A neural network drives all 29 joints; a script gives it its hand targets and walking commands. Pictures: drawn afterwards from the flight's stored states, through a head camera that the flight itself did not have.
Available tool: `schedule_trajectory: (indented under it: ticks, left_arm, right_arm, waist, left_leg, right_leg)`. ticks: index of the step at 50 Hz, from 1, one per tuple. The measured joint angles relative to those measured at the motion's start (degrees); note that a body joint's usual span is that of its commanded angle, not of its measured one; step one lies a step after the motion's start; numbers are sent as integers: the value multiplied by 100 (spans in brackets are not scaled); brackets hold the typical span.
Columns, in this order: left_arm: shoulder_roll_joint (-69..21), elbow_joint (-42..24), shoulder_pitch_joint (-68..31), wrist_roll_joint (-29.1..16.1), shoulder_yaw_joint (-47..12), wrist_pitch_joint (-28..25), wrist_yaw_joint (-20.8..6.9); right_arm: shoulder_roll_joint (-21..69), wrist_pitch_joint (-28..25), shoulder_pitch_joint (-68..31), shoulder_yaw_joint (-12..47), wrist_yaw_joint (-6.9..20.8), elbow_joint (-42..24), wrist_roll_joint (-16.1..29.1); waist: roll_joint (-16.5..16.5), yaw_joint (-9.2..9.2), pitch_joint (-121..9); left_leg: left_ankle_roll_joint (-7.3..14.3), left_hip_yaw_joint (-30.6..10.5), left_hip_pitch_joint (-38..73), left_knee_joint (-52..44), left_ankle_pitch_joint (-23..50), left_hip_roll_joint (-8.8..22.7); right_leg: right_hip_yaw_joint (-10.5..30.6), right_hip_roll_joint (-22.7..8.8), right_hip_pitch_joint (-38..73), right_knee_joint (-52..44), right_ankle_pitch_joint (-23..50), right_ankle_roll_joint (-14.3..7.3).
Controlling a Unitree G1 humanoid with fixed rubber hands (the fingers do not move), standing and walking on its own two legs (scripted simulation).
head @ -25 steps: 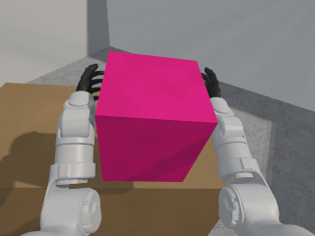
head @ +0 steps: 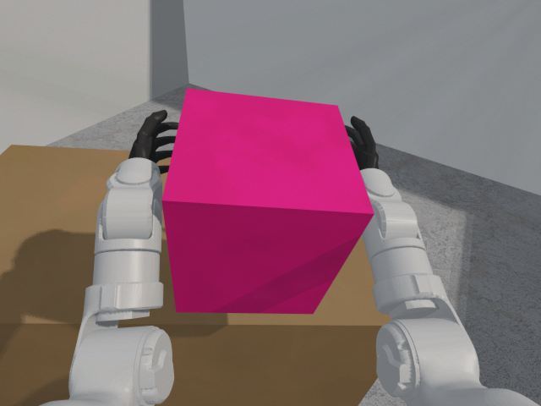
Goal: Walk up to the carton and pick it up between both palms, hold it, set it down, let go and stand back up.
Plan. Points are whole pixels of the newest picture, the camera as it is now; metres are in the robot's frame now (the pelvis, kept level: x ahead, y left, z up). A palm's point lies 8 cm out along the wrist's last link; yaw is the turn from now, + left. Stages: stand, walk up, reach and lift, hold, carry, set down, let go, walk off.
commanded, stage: hold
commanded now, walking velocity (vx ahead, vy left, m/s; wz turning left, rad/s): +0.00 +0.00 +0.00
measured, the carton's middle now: (255, 210) +0.34 +0.03 +0.16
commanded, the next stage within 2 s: set down in 1.32 s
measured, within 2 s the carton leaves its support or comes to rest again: neither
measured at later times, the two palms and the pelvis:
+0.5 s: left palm (149, 166) +0.36 +0.17 +0.21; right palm (362, 175) +0.38 -0.13 +0.20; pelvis +0.00 +0.00 +0.00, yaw +0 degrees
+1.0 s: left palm (149, 167) +0.36 +0.18 +0.21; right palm (361, 175) +0.38 -0.13 +0.20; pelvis +0.00 +0.00 +0.00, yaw +0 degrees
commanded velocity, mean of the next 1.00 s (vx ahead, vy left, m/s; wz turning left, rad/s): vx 0.00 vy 0.00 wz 0.00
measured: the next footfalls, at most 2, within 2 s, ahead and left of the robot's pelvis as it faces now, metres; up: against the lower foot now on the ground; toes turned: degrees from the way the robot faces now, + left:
none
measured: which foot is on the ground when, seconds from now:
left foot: down 0.00-1.00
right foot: down 0.00-1.00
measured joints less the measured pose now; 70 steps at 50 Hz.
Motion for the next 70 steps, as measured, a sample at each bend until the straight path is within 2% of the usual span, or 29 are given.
schedule_trajectory:
  ticks: [16, 20, 53, 70]
  left_arm:
    - [-4, -77, 30, 5, -69, 10, 34]
    - [-4, -289, 140, -16, -145, 28, 37]
    - [-21, -273, 152, 13, -83, 25, -28]
    - [-21, -457, 187, 6, -132, 201, 8]
  right_arm:
    - [4, -137, 98, 32, 6, -1, 0]
    - [4, -124, 224, 99, -20, -238, 56]
    - [6, -86, 216, 108, -29, -241, 59]
    - [-1, -94, 279, 156, -29, -273, 163]
  waist:
    - [-29, -15, 63]
    - [-29, -23, 62]
    - [-34, -24, 135]
    - [-34, -29, 120]
  left_leg:
    - [1, 0, -16, 0, -32, -2]
    - [1, 0, -7, 0, -34, -2]
    - [1, 0, 62, 0, -39, -4]
    - [1, 0, 86, 0, -38, -5]
  right_leg:
    - [0, -1, -28, 25, -46, -17]
    - [0, -1, -18, 24, -47, -16]
    - [0, -3, 51, 27, -56, -14]
    - [0, -3, 74, 27, -54, -19]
